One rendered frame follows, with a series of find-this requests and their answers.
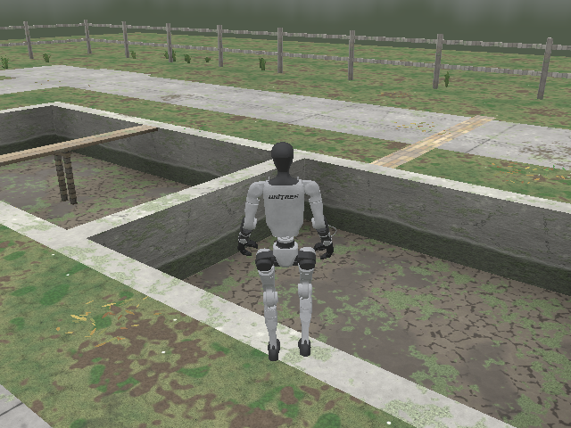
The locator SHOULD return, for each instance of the robot left forearm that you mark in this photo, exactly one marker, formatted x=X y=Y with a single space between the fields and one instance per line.
x=244 y=233

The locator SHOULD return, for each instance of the left robot hand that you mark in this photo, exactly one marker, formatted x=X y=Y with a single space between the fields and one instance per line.
x=250 y=243

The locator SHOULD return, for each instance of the left robot foot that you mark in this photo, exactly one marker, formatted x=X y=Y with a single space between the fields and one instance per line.
x=273 y=354

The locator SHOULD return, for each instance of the robot right shin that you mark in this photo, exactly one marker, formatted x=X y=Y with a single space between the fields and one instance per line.
x=305 y=315

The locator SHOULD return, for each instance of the right robot hand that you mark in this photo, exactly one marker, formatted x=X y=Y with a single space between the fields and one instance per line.
x=321 y=247

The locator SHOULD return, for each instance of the left robot upper arm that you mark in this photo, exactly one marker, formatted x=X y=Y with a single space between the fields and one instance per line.
x=251 y=205

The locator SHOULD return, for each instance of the right robot upper arm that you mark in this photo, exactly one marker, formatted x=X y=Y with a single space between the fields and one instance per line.
x=311 y=188

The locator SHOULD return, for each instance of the robot right forearm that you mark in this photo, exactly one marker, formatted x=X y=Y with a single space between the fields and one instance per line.
x=324 y=234

